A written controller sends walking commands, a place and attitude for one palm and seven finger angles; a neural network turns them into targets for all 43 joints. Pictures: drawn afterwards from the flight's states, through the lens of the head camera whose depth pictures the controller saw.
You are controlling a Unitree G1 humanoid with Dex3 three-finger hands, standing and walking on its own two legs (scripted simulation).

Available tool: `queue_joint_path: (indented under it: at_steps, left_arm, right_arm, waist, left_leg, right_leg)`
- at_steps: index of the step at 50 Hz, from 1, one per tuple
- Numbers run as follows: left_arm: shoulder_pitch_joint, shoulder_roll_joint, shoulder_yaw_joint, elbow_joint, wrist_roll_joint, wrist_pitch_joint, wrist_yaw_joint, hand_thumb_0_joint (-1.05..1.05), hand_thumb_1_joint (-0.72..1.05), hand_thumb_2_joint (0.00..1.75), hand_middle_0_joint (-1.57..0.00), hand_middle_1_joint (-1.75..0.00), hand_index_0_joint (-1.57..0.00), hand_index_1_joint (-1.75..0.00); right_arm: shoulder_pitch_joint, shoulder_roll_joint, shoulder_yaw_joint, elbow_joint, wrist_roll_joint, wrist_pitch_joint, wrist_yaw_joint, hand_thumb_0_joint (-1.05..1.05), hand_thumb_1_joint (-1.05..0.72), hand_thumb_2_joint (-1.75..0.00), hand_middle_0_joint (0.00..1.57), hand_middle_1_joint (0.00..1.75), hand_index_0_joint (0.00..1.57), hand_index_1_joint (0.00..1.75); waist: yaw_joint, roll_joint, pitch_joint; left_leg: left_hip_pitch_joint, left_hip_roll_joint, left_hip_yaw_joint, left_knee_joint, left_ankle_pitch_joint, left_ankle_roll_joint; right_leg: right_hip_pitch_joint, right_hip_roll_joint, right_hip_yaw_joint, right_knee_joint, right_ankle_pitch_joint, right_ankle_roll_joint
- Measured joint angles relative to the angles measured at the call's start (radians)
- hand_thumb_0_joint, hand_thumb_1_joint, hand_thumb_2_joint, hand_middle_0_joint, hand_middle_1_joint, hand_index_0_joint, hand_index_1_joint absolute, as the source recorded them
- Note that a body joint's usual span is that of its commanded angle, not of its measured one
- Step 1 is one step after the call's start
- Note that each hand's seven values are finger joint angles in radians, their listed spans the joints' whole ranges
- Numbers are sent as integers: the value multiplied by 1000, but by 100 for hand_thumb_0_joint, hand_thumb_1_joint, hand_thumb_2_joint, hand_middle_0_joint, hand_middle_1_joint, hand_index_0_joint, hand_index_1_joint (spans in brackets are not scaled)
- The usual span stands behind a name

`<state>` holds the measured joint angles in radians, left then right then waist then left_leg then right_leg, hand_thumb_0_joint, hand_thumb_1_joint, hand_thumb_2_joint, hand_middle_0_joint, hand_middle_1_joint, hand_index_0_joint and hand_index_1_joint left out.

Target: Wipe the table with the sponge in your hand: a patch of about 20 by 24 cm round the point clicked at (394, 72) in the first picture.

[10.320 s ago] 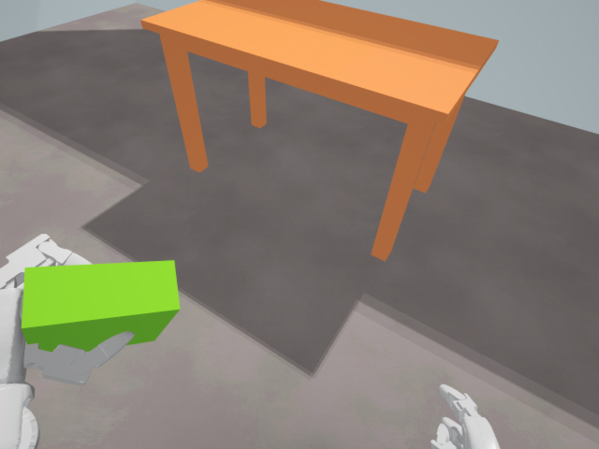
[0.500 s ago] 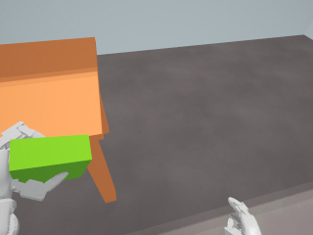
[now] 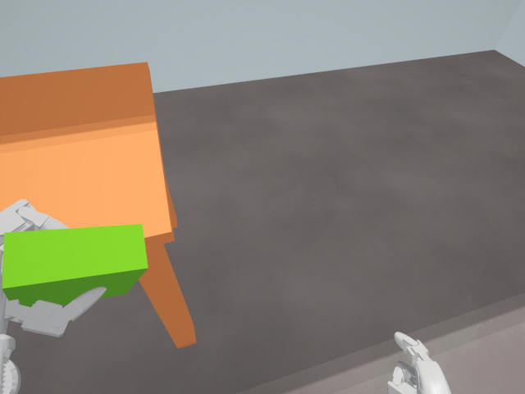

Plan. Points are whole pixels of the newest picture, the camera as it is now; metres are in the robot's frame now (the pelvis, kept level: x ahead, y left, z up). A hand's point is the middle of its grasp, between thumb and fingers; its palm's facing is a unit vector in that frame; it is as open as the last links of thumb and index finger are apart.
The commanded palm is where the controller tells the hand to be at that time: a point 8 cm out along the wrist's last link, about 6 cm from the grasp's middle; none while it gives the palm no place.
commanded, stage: shuffle to correct the standing spot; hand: left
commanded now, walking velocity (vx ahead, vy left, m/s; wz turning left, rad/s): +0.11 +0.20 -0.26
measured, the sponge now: (97, 267) +0.23 +0.21 +0.14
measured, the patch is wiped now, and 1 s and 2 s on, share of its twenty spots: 0.00 0.00 0.00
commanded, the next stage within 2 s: come to a stop and stand still in 0.82 s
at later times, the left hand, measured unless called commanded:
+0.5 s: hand (10, 228) +0.26 +0.31 +0.17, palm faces +0.32 -0.85 -0.41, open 9.3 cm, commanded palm +0.22 +0.36 +0.19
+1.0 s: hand out of the picture +0.33 +0.43 +0.17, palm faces +0.29 -0.85 -0.44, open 9.3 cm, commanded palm +0.28 +0.47 +0.19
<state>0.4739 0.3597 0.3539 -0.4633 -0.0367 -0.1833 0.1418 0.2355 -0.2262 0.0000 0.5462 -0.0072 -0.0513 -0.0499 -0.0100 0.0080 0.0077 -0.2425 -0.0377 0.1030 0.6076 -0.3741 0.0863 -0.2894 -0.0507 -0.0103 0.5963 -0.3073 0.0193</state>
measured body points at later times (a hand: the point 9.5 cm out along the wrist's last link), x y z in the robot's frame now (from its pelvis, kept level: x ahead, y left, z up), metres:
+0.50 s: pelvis +0.03 +0.09 +0.00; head +0.06 +0.09 +0.45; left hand +0.23 +0.36 +0.19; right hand +0.18 -0.16 -0.09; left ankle +0.06 +0.25 -0.71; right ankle +0.02 -0.08 -0.73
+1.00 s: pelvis +0.08 +0.22 +0.00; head +0.11 +0.22 +0.45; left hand +0.31 +0.48 +0.19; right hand +0.21 -0.02 -0.09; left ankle +0.11 +0.29 -0.73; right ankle +0.04 +0.12 -0.71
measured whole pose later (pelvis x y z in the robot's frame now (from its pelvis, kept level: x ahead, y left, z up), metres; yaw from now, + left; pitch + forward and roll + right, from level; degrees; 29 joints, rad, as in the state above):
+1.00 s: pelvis +0.08 +0.22 +0.00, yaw -8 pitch +0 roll +0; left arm 0.47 0.38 0.39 -0.53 -0.04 -0.16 0.15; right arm 0.19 -0.18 0.01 0.60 0.01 -0.10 -0.02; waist 0.00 -0.01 0.08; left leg -0.31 -0.04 0.08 0.60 -0.29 0.07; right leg -0.34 -0.04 -0.08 0.80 -0.46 0.02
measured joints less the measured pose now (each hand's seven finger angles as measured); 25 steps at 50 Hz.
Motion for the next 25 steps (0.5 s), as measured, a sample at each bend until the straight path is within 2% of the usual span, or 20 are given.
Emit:
queue_joint_path:
  at_steps: [3,7,8,11,12,13,14,15,16,17,18,20,22,25]
  left_arm:
    - [-4,10,7,-17,-4,-5,2,-1,-43,101,-83,-135,-83,-134]
    - [-2,13,5,-54,-8,-17,3,-1,-43,101,-83,-135,-83,-134]
    - [2,13,6,-64,-9,-19,2,-1,-43,101,-83,-135,-83,-134]
    - [9,13,23,-81,-15,-12,-3,-1,-43,101,-83,-135,-83,-134]
    - [10,12,27,-77,-16,-7,-4,-1,-43,101,-83,-135,-83,-134]
    - [9,9,27,-69,-19,-2,-5,-1,-43,101,-83,-135,-83,-134]
    - [5,6,22,-60,-22,4,-5,-1,-43,101,-83,-135,-83,-134]
    - [-6,12,14,-54,-23,10,-5,-1,-43,101,-83,-135,-83,-134]
    - [-22,29,9,-60,-20,9,-5,-1,-43,101,-83,-135,-83,-134]
    - [-33,30,6,-67,-20,-2,-7,-1,-43,101,-83,-135,-83,-134]
    - [-28,26,9,-75,-20,-15,-10,-1,-43,101,-83,-135,-83,-134]
    - [15,12,28,-92,-15,-37,-14,-1,-43,101,-83,-135,-83,-134]
    - [39,-5,29,-91,-5,-46,-14,-1,-43,101,-83,-135,-83,-134]
    - [15,-18,5,-75,8,-34,-12,-1,-43,101,-83,-135,-83,-134]
  right_arm:
    - [-7,5,2,0,4,5,8,1,-90,-90,20,30,20,30]
    - [-29,1,0,15,7,22,25,1,-90,-90,20,30,20,30]
    - [-35,-1,0,19,8,28,28,1,-90,-90,20,30,20,30]
    - [-52,6,-3,20,10,43,26,1,-90,-90,20,30,20,30]
    - [-53,13,-7,18,5,40,26,1,-90,-90,20,30,20,30]
    - [-51,20,-12,15,-1,32,28,1,-90,-90,20,30,20,30]
    - [-45,24,-19,9,-6,23,34,1,-90,-90,20,30,20,30]
    - [-36,26,-25,0,-7,14,41,1,-90,-90,20,30,20,30]
    - [-28,26,-27,-6,1,5,49,1,-90,-90,20,30,20,30]
    - [-33,15,-20,2,0,1,55,1,-90,-90,20,30,20,30]
    - [-42,4,-13,16,-2,5,60,1,-90,-90,20,30,20,30]
    - [-59,-1,-4,36,-1,28,70,1,-90,-90,20,30,20,30]
    - [-65,0,-3,47,4,40,65,1,-90,-90,20,30,20,30]
    - [-58,-11,-10,44,10,26,39,1,-90,-90,20,30,20,30]
  waist:
    - [-4,9,7]
    - [-6,10,16]
    - [-5,7,16]
    - [9,-13,31]
    - [16,-14,40]
    - [21,-10,48]
    - [21,1,55]
    - [9,11,61]
    - [-4,7,68]
    - [-4,13,77]
    - [6,19,79]
    - [30,19,67]
    - [43,9,54]
    - [36,4,55]
  left_leg:
    - [-17,4,2,46,-30,-4]
    - [-54,1,5,136,-70,-48]
    - [-52,-4,8,137,-86,-47]
    - [-25,-29,46,107,-88,38]
    - [-4,-34,61,84,-79,45]
    - [21,-38,71,53,-68,28]
    - [37,-40,75,33,-50,-6]
    - [11,-38,70,78,-17,-59]
    - [-67,-43,55,245,37,-94]
    - [-143,-43,25,431,30,-103]
    - [-199,-34,-10,556,0,-104]
    - [-261,13,-73,623,-47,-106]
    - [-248,75,-117,484,-43,-100]
    - [-141,123,-133,167,27,-97]
  right_leg:
    - [-8,1,2,25,-19,11]
    - [-29,-7,10,76,-52,36]
    - [-37,-11,17,91,-60,40]
    - [-80,-27,38,187,-95,6]
    - [-93,-28,24,231,-130,-8]
    - [-92,-28,-4,246,-153,-21]
    - [-71,-24,-48,208,-155,-35]
    - [-27,-19,-102,116,-113,-57]
    - [0,-25,-122,48,-7,-87]
    - [4,-34,-131,44,20,-73]
    - [4,-33,-125,46,13,-46]
    - [-4,-24,-88,33,-2,-2]
    - [-4,-26,-48,10,3,21]
    - [3,-53,-13,16,-3,50]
